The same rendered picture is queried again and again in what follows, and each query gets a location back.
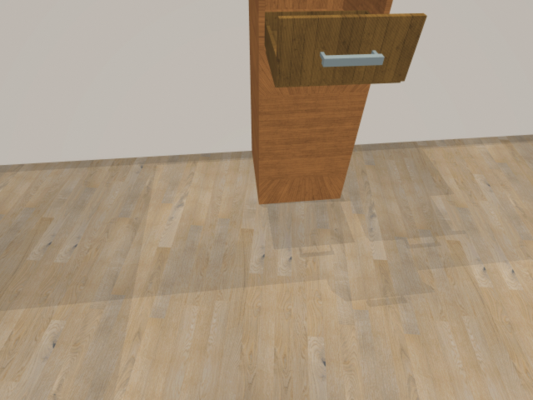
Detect cabinet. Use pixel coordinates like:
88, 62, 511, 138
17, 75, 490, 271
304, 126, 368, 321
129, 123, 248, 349
249, 0, 393, 204

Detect drawer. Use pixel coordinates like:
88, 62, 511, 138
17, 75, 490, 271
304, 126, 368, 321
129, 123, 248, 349
265, 10, 427, 88

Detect handle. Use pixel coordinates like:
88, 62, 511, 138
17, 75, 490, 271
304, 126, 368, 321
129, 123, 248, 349
320, 50, 385, 67

